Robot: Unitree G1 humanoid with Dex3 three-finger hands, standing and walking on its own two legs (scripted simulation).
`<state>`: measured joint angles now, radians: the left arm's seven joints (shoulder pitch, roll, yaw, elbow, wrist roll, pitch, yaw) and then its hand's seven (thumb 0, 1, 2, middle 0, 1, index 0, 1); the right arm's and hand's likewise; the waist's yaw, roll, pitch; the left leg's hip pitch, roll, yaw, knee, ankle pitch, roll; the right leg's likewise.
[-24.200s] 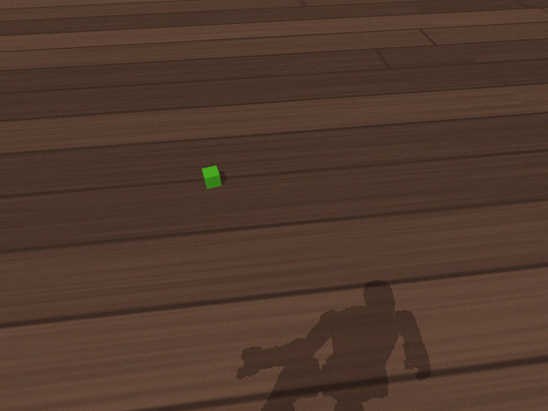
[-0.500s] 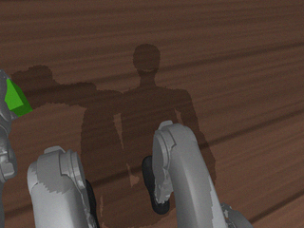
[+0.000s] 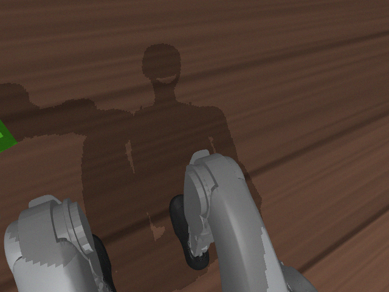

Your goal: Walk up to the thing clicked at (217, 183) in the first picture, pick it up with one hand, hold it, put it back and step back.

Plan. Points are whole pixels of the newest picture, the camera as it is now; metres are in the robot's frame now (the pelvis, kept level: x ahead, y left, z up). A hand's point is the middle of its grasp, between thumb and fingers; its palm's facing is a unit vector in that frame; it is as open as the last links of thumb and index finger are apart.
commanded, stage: rest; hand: left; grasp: from above
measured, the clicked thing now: out of the picture +0.46 +0.31 -0.25
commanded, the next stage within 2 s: open in 0.48 s
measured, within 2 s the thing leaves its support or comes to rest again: rests again in 0.26 s
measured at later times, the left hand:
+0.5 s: hand out of the picture +0.46 +0.30 -0.23, palm faces -0.39 -0.21 -0.90, open 10.8 cm
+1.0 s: hand out of the picture +0.45 +0.31 -0.23, palm faces -0.39 -0.21 -0.90, open 13.0 cm
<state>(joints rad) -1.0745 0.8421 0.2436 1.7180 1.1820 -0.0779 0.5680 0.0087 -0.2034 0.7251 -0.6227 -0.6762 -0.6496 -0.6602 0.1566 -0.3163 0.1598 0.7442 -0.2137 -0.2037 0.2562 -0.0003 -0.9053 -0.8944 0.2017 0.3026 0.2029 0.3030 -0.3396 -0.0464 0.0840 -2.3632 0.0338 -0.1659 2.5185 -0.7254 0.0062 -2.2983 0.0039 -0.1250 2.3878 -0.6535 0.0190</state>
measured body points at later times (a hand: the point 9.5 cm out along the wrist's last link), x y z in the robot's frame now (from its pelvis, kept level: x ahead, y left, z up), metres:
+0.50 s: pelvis +0.00 +0.00 +0.00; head +0.27 +0.10 +0.34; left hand +0.47 +0.31 -0.18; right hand +0.02 -0.25 -0.07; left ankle +0.06 +0.13 -0.27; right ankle +0.11 -0.12 -0.27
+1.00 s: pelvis -0.01 +0.00 +0.00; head +0.27 +0.10 +0.34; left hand +0.47 +0.32 -0.18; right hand +0.01 -0.25 -0.06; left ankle +0.06 +0.13 -0.27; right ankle +0.11 -0.12 -0.27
